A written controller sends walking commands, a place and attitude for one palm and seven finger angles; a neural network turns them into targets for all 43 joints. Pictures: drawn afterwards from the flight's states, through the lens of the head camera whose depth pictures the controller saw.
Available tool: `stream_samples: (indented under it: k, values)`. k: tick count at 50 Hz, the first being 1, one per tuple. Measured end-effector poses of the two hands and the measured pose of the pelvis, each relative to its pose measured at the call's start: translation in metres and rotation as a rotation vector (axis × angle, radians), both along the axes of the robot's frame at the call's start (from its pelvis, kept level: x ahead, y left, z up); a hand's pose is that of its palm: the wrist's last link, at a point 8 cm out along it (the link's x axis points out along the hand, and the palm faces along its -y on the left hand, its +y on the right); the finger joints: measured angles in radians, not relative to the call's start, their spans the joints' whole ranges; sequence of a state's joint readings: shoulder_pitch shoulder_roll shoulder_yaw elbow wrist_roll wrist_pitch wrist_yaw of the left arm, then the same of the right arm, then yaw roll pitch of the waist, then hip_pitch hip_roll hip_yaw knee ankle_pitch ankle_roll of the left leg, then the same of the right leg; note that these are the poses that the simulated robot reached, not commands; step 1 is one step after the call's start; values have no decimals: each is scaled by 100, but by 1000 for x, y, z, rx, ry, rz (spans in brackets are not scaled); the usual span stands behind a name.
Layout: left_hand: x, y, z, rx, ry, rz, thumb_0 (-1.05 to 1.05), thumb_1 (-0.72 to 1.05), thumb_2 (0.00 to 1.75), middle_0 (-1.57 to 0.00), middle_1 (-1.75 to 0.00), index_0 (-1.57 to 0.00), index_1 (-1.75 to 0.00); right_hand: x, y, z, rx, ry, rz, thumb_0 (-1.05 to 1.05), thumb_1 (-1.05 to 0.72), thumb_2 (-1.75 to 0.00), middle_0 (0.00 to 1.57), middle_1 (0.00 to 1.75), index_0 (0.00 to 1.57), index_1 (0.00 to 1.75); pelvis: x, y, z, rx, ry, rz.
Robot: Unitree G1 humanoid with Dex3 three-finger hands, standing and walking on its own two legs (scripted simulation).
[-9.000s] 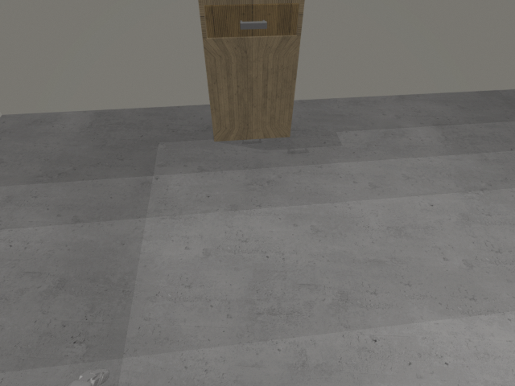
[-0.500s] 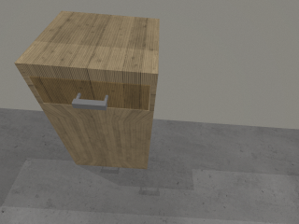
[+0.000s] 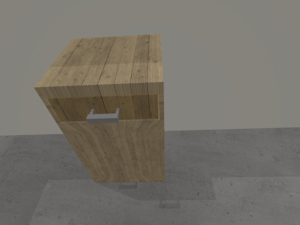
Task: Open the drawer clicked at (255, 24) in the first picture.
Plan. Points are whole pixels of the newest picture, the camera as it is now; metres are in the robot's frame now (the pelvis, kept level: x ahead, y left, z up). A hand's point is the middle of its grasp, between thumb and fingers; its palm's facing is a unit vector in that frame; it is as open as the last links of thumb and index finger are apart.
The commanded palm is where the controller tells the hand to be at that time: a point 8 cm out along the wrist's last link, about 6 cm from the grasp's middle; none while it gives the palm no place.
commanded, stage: come to a stop and stand still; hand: left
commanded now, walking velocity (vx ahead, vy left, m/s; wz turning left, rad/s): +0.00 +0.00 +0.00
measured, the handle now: (104, 114) +0.55 +0.22 -0.04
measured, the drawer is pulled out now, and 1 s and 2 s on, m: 0.00 0.00 0.00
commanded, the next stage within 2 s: look again from close up in 1.64 s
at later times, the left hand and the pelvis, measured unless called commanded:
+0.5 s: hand out of the picture +0.02 +0.22 -0.16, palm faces -0.03 -0.98 -0.21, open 7.4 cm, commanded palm none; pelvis +0.01 +0.04 +0.01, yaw -2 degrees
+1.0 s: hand out of the picture +0.06 +0.20 -0.16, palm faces -0.03 -0.98 -0.18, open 7.3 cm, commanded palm none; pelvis +0.05 +0.03 +0.02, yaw -3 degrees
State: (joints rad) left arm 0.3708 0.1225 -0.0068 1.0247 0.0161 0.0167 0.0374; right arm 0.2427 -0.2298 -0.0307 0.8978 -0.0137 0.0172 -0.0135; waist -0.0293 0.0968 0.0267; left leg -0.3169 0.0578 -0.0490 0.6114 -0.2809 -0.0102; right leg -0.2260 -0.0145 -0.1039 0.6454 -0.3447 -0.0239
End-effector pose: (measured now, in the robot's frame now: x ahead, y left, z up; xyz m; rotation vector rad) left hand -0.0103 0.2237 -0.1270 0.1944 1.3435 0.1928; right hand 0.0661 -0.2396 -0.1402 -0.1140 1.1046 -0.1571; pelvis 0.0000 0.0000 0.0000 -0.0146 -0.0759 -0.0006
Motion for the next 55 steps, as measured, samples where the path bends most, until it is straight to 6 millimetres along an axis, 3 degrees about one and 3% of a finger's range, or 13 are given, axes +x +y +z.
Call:
stream_samples:
  k: [6,12,18,23,29,36,45,55]
  values:
    - [17,26,6,16,-83,-14,0,91,90,-20,-30,-20,-30,-8,25,1,18,8,16,0,-92,-90,19,30,20,30,-4,16,2,11,3,-24]
    - [32,46,12,22,-99,-51,0,91,90,-20,-30,-20,-30,-46,35,5,3,108,3,0,-93,-90,20,30,20,30,-9,27,8,14,36,-24]
    - [32,52,10,3,-76,-55,0,91,90,-20,-30,-20,-30,-82,42,7,-3,241,-8,0,-92,-90,20,30,20,30,-6,33,11,14,53,-23]
    - [29,47,3,-28,-28,-59,0,91,90,-20,-30,-20,-30,-90,47,10,-7,289,-30,0,-91,-90,20,30,20,30,2,36,11,11,56,-26]
    - [30,39,-3,-65,14,-55,0,91,90,-20,-30,-20,-30,-77,51,14,-12,290,-35,0,-91,-90,20,30,20,30,15,38,13,12,67,-30]
    - [38,30,-3,-80,36,-47,0,91,90,-20,-30,-20,-30,-39,54,15,-8,243,-19,0,-91,-90,20,30,20,30,30,37,15,14,73,-35]
    - [58,26,-3,-74,32,-50,0,91,90,-20,-30,-20,-30,3,42,17,-26,181,-14,1,-92,-90,20,30,20,30,48,32,16,18,69,-45]
    - [83,26,0,-58,3,-61,0,91,90,-20,-30,-20,-30,21,37,17,-24,174,-12,0,-92,-90,20,30,20,30,60,27,17,22,66,-48]
